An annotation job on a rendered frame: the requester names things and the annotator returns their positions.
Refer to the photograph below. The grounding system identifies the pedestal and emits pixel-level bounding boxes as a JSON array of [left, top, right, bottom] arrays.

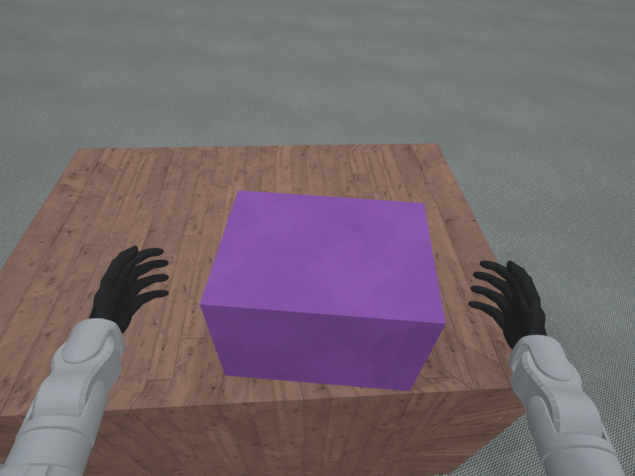
[[0, 143, 525, 476]]

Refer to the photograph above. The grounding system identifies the right robot hand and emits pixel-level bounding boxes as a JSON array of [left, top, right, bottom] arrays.
[[468, 261, 548, 350]]

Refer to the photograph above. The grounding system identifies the robot right forearm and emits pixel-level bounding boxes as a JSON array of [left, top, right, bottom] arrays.
[[509, 335, 625, 476]]

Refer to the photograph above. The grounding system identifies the left robot hand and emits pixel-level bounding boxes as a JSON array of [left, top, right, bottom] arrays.
[[89, 246, 169, 334]]

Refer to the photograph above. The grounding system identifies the carton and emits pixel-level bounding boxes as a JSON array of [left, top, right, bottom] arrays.
[[199, 190, 445, 391]]

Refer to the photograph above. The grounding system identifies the robot left forearm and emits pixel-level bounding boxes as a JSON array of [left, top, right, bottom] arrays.
[[0, 318, 125, 476]]

